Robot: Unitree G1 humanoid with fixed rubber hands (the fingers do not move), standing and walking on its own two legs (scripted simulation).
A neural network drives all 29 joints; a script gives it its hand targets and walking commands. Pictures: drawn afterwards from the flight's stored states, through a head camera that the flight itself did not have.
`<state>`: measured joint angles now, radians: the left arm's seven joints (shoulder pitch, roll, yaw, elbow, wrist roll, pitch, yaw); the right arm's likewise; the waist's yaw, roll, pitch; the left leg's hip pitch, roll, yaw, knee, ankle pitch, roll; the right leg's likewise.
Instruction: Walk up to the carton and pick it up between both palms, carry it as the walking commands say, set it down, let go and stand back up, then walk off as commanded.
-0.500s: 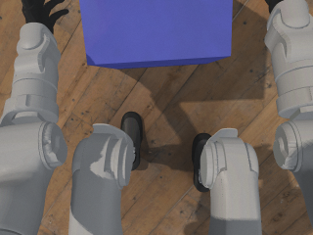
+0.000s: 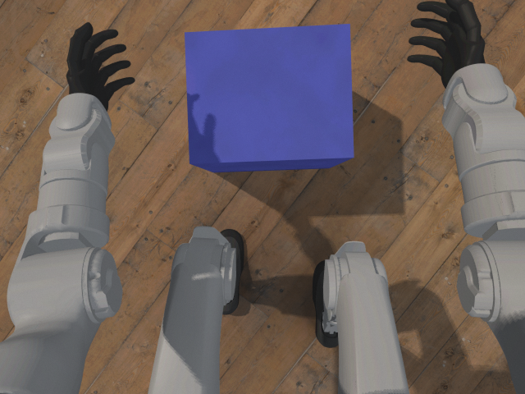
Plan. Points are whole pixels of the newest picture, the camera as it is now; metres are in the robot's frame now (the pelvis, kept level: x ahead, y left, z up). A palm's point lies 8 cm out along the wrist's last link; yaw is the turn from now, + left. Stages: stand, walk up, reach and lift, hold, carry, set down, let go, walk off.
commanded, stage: set down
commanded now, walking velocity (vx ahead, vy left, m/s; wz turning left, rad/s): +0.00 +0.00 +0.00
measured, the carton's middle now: (269, 112) +0.54 +0.06 -0.36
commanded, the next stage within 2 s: let go in 0.66 s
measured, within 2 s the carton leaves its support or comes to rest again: neither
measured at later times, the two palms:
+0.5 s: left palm out of the picture +0.48 +0.31 +0.05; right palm out of the picture +0.55 -0.18 +0.07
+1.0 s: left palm out of the picture +0.40 +0.29 +0.11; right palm out of the picture +0.48 -0.18 +0.12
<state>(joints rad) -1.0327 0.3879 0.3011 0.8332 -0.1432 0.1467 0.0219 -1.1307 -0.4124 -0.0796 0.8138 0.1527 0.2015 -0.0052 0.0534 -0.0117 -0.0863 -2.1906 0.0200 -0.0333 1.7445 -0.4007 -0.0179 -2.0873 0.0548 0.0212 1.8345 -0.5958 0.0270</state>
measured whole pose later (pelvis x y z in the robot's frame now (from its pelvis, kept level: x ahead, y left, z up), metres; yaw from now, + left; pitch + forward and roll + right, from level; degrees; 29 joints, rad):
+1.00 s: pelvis +0.06 +0.00 +0.19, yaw +1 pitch +40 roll -2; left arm -0.46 0.33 0.23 0.52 -0.01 0.17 -0.12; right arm -0.57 -0.28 -0.13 0.55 0.11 0.20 0.01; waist 0.06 -0.01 -0.19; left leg -1.45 0.03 -0.03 1.02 -0.28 -0.02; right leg -1.35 0.04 0.02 1.07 -0.42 0.02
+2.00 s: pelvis +0.11 +0.00 +0.29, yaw +4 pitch +4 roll +0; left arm 0.27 0.25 0.02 0.46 0.02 0.08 -0.02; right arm 0.23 -0.23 -0.10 0.54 0.06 0.04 0.04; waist 0.06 -0.01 -0.02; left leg -0.37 0.00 -0.03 0.52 -0.22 -0.02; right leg -0.26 0.00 0.02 0.51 -0.33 0.01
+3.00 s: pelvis +0.11 +0.00 +0.29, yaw +4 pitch +4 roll +0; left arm 0.26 0.32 0.04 0.64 0.04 0.00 0.01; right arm 0.22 -0.32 -0.10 0.69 0.05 -0.01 0.01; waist 0.06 -0.01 -0.09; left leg -0.37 0.00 -0.03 0.52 -0.21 -0.01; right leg -0.25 0.00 0.02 0.51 -0.32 0.01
